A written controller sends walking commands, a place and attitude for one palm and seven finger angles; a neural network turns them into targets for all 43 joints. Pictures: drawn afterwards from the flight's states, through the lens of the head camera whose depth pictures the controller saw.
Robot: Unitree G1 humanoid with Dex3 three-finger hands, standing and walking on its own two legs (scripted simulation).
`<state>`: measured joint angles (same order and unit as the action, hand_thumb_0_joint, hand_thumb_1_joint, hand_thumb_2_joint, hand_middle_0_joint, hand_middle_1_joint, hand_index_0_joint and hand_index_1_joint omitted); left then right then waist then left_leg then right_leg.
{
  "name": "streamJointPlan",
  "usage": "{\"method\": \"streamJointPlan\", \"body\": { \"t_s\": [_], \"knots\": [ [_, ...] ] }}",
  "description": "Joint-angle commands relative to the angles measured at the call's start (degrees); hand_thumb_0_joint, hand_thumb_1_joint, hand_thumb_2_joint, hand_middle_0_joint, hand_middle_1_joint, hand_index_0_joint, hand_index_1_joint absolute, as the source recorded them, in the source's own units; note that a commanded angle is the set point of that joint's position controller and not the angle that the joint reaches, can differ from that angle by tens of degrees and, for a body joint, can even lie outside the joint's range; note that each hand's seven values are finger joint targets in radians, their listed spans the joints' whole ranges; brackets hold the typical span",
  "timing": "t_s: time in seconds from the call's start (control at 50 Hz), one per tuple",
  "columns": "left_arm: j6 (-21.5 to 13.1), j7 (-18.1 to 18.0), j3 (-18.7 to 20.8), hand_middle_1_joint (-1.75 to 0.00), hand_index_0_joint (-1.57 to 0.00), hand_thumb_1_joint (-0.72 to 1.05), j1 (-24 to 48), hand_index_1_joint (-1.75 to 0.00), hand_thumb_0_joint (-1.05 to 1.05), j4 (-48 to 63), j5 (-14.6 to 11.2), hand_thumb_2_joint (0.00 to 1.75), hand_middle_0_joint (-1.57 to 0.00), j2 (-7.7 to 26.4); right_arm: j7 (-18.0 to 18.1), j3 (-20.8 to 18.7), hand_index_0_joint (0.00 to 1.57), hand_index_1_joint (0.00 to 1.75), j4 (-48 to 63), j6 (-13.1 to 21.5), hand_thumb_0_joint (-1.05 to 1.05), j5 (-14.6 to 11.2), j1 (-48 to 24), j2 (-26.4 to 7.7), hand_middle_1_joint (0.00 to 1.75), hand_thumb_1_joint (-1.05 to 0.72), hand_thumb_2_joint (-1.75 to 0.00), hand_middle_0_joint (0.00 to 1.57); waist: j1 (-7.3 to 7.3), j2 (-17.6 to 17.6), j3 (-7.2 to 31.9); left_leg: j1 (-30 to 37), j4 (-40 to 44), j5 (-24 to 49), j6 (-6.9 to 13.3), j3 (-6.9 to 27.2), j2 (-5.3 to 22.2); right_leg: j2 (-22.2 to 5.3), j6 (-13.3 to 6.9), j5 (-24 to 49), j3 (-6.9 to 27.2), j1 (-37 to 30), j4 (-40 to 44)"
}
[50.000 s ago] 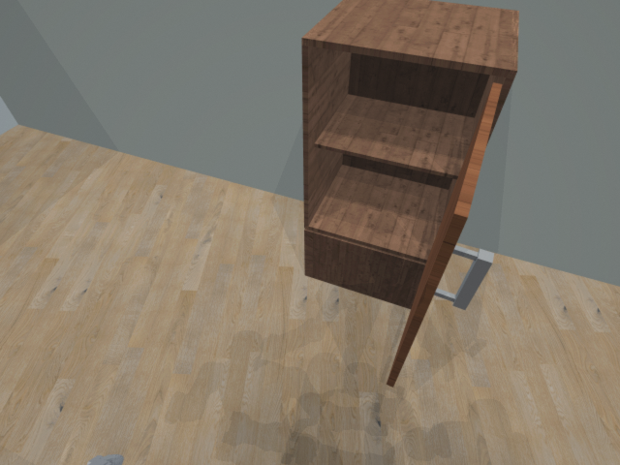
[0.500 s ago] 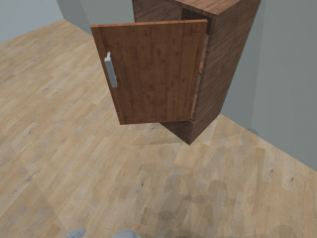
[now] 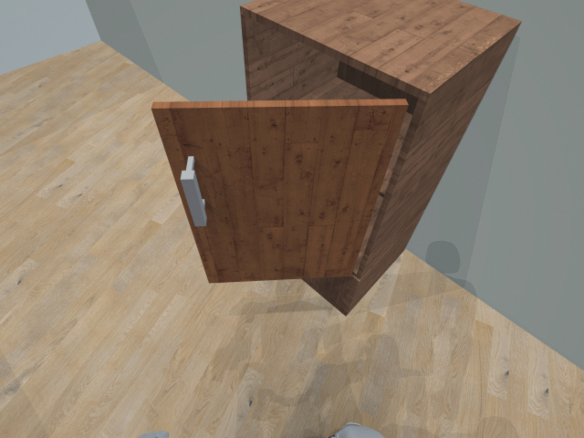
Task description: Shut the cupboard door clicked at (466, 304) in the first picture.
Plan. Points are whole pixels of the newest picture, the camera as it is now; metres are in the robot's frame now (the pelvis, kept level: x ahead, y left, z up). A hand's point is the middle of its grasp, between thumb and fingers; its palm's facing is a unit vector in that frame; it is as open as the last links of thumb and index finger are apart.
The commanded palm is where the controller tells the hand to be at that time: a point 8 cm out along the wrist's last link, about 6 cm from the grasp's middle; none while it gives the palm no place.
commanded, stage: take the last steps up to it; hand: left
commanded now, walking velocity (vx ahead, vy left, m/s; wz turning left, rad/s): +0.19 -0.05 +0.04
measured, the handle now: (195, 192) +0.54 +0.19 -0.04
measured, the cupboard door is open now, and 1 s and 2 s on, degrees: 47 47 47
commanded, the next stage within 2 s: come to a stop and stand still in 0.10 s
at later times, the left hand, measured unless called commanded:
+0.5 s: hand out of the picture +0.12 +0.17 -0.18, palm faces +0.09 -0.98 -0.18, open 7.4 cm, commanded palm none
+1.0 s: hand out of the picture +0.14 +0.13 -0.18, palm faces +0.08 -0.98 -0.18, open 7.3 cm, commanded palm none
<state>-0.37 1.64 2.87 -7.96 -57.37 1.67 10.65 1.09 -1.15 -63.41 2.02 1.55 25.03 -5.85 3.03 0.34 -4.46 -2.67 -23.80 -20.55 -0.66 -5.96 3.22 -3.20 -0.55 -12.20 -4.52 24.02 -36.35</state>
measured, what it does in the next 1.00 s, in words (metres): walks ahead: right foot, then left foot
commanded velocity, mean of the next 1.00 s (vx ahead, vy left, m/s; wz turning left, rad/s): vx -0.07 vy -0.01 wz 0.01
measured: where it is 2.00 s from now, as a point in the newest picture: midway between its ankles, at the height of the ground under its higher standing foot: outside the picture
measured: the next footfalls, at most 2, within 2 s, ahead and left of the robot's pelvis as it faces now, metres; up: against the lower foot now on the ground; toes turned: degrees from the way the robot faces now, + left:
right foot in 0.04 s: +0.13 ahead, -0.13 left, +0.00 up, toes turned -5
left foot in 0.30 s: +0.12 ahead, +0.06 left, +0.00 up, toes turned +4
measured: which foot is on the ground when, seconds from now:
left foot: down 0.00-0.06, up 0.08-0.28, down 0.30-1.00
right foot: up 0.00-0.02, down 0.04-0.42, up 0.44-0.64, down 0.66-1.00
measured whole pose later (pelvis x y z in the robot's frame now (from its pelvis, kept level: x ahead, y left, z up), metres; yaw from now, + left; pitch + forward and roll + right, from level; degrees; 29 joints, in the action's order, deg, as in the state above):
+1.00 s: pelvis +0.10 -0.05 +0.00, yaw +3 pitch -1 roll +0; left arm 1.6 -1.4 1.4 -10.5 -59.7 0.9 10.4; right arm 1.5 -0.8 -62.7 -1.5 0.6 13.1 -10.1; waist -0.4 1.8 -4.2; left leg -9.8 -27.8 -16.8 0.5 -1.5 0.5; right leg -0.3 0.1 -14.2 -1.4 11.8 -27.4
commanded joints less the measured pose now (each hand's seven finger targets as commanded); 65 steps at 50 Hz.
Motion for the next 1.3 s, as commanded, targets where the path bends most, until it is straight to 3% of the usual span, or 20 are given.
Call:
{"method": "streamJointPlan", "body": {
  "t_s": [0.0,0.04,0.06,0.12,0.16,0.24,0.3,0.4,0.48,0.6,0.64,0.66,0.78,0.86,0.88,1.0,1.02,1.04,1.16,1.28],
  "knots": [
    [-1.78,-0.93,2.03,-0.30,-0.20,0.90,-12.28,-0.30,0.00,-0.92,-0.10,0.90,-0.20,6.20,0.22,-1.86,0.20,0.30,2.30,0.59,0.00,-0.86,-0.04,-8.67,0.30,-0.90,-0.90,0.20,-7.69,1.20,3.17,-16.41,-9.22,17.97,4.62,2.68,5.71,-1.44,-3.33,2.75,4.30,-25.12,9.56],
    [-2.19,-1.73,3.36,-0.30,-0.20,0.90,-21.87,-0.30,0.00,-3.41,-0.43,0.90,-0.20,12.80,-0.06,-1.45,0.20,0.30,5.02,0.51,0.00,-1.34,-1.13,-5.70,0.30,-0.90,-0.90,0.20,-9.76,12.68,7.58,-29.18,-37.63,-16.87,2.26,-0.74,-3.47,-20.18,-13.30,2.64,28.35,-32.24,21.68],
    [-2.40,-2.18,2.92,-0.30,-0.20,0.90,-18.24,-0.30,0.00,-3.13,-0.56,0.90,-0.20,11.02,0.11,-1.92,0.20,0.30,4.97,0.06,0.00,-1.05,-3.42,-6.47,0.30,-0.90,-0.90,0.20,-8.42,16.05,6.53,-31.23,-44.26,-13.96,2.59,4.43,-0.94,-19.21,-13.54,3.44,29.61,-27.64,23.23],
    [-2.13,-3.18,1.34,-0.30,-0.20,0.90,-8.53,-0.30,0.00,-0.21,-0.17,0.90,-0.20,5.20,-0.16,-1.71,0.20,0.30,5.04,-0.62,0.00,-0.53,-5.07,-5.09,0.30,-0.90,-0.90,0.20,-3.34,4.65,3.12,-26.72,-39.69,-6.48,1.52,5.68,3.14,-15.07,-12.05,12.15,13.96,-15.67,21.42],
    [-2.54,-3.08,1.23,-0.30,-0.20,0.90,-7.52,-0.30,0.00,0.08,0.17,0.90,-0.20,4.14,-0.39,-1.18,0.20,0.30,4.76,-1.21,0.00,-0.28,-2.88,-3.19,0.30,-0.90,-0.90,0.20,-1.58,5.48,4.59,-21.26,-29.77,-5.52,0.86,3.39,2.54,-13.09,-10.83,15.40,8.55,-12.56,20.75],
    [-2.17,-3.24,0.16,-0.30,-0.20,0.90,-5.52,-0.30,0.00,-0.57,-0.92,0.90,-0.20,3.85,-0.21,0.25,0.20,0.30,3.59,-1.06,0.00,-0.60,-1.65,-2.65,0.30,-0.90,-0.90,0.20,-0.03,3.56,4.96,-7.68,-5.19,12.05,-0.78,1.87,-0.32,-7.36,-5.93,21.00,3.64,-9.85,14.12],
    [-0.74,-4.23,-0.89,-0.30,-0.20,0.90,-9.43,-0.30,0.00,-1.14,-1.11,0.90,-0.20,1.64,0.35,-0.65,0.20,0.30,4.24,-0.56,0.00,-0.50,-5.03,-11.39,0.30,-0.90,-0.90,0.20,-2.71,-6.36,5.75,-6.38,-0.85,44.06,5.10,11.22,11.82,-1.01,0.95,-0.59,1.24,-11.70,11.22],
    [1.68,-4.10,0.12,-0.30,-0.20,0.90,-10.57,-0.30,0.00,-0.70,-1.03,0.90,-0.20,5.30,2.18,-2.08,0.20,0.30,6.16,-2.20,0.00,-1.10,-8.94,-13.79,0.30,-0.90,-0.90,0.20,-2.11,-11.81,5.51,1.46,-0.16,68.21,9.16,13.02,15.15,0.01,1.42,-9.74,1.34,-6.34,-1.31],
    [2.77,-3.76,1.28,-0.30,-0.20,0.90,-8.64,-0.30,0.00,2.33,-0.69,0.90,-0.20,4.67,2.61,-3.64,0.20,0.30,8.64,-3.46,0.00,-0.10,-12.52,-16.17,0.30,-0.90,-0.90,0.20,-1.94,-6.86,7.04,2.92,-1.39,60.84,13.75,13.84,18.54,2.03,0.81,-19.53,5.82,1.00,-14.59],
    [2.17,-3.27,1.52,-0.30,-0.20,0.90,-14.60,-0.30,0.00,2.45,-0.17,0.90,-0.20,3.80,1.22,-4.02,0.20,0.30,10.82,-4.04,0.00,-0.57,-18.82,-14.98,0.30,-0.90,-0.90,0.20,-5.50,-6.28,8.19,-9.14,-4.55,30.48,7.15,8.07,10.92,2.42,0.97,0.84,2.46,-13.49,5.93],
    [1.16,-3.43,2.07,-0.30,-0.20,0.90,-11.41,-0.30,0.00,3.45,0.84,0.90,-0.20,10.62,0.28,-3.51,0.20,0.30,11.50,-4.49,0.00,-1.50,-15.80,-9.50,0.30,-0.90,-0.90,0.20,-3.24,13.67,4.76,-16.87,-16.48,-1.65,0.46,0.84,-2.14,-11.95,-4.77,16.32,19.72,-12.06,18.17],
    [1.04,-3.03,1.84,-0.30,-0.20,0.90,-9.49,-0.30,0.00,4.30,0.54,0.90,-0.20,12.46,-0.21,-3.37,0.20,0.30,11.60,-5.29,0.00,-1.41,-15.85,-9.43,0.30,-0.90,-0.90,0.20,-3.64,11.75,4.14,-13.97,-25.19,-12.06,0.34,3.52,-3.72,-16.99,-9.21,11.65,20.65,-4.87,21.43],
    [0.45,-3.68,0.91,-0.30,-0.20,0.90,-5.07,-0.30,0.00,3.33,0.12,0.90,-0.20,9.58,0.06,-2.14,0.20,0.30,8.48,-4.34,0.00,-1.57,-14.18,-8.87,0.30,-0.90,-0.90,0.20,-2.48,9.83,5.58,-15.19,-19.90,-6.83,-0.01,4.98,-2.22,-10.70,-10.07,28.80,13.52,-13.82,13.37],
    [0.43,-3.56,-0.04,-0.30,-0.20,0.90,-6.99,-0.30,0.00,1.52,-1.50,0.90,-0.20,6.14,0.59,-1.07,0.20,0.30,5.74,-2.06,0.00,-0.71,-11.38,-11.37,0.30,-0.90,-0.90,0.20,-3.51,-2.55,8.12,-3.64,1.92,25.69,2.97,12.57,5.30,-2.60,-1.21,13.98,8.90,-12.73,8.93],
    [0.85,-3.62,-0.33,-0.30,-0.20,0.90,-7.15,-0.30,0.00,1.16,-1.08,0.90,-0.20,5.10,0.48,-1.08,0.20,0.30,5.59,-2.10,0.00,-0.68,-12.35,-12.68,0.30,-0.90,-0.90,0.20,-4.35,-4.02,6.87,-8.55,3.16,22.80,4.40,14.34,8.24,-0.85,-0.14,3.08,7.42,-15.57,10.67],
    [1.03,-3.13,-0.75,-0.30,-0.20,0.90,-6.55,-0.30,0.00,-3.01,-1.09,0.90,-0.20,4.93,0.87,-0.28,0.20,0.30,2.79,-1.79,0.00,-0.83,-11.60,-10.07,0.30,-0.90,-0.90,0.20,-4.46,-4.52,2.35,-10.96,6.91,11.28,2.41,10.78,3.52,-1.26,-0.54,4.82,7.62,-17.82,15.09],
    [-1.00,-5.85,-1.62,-0.30,-0.20,0.90,-13.19,-0.30,0.00,-4.10,-0.69,0.90,-0.20,6.43,0.40,-0.69,0.20,0.30,6.33,-0.34,0.00,-1.54,-15.00,-11.94,0.30,-0.90,-0.90,0.20,-6.00,-6.37,5.30,-7.36,-6.31,20.25,0.74,5.68,3.78,-5.60,-0.53,24.97,9.63,-14.46,12.19],
    [-1.64,-5.35,-1.42,-0.30,-0.20,0.90,-8.46,-0.30,0.00,-1.67,-1.14,0.90,-0.20,8.84,0.18,-0.22,0.20,0.30,7.30,-0.71,0.00,-1.07,-9.88,-8.51,0.30,-0.90,-0.90,0.20,-1.95,-7.71,9.44,-8.22,-3.95,9.59,0.50,6.76,0.80,-6.76,-2.57,16.04,12.09,-15.85,11.18],
    [-0.79,-3.81,-2.57,-0.30,-0.20,0.90,-7.17,-0.30,0.00,-0.44,-0.84,0.90,-0.20,5.85,0.19,0.22,0.20,0.30,8.80,-0.43,0.00,-0.87,-6.93,-10.06,0.30,-0.90,-0.90,0.20,-2.56,1.49,-0.05,-13.47,2.57,5.68,3.03,10.30,2.63,-1.36,-1.84,-3.86,8.84,-9.61,12.04],
    [-0.73,-3.47,-2.62,-0.30,-0.20,0.90,-8.30,-0.30,0.00,-0.44,-0.90,0.90,-0.20,6.12,-0.06,0.55,0.20,0.30,7.63,-0.22,0.00,-0.57,-5.84,-10.23,0.30,-0.90,-0.90,0.20,-2.62,0.31,-2.02,-12.85,5.62,1.99,3.18,9.79,1.79,-1.23,-2.04,-6.63,9.83,-7.89,13.22]
  ]
}}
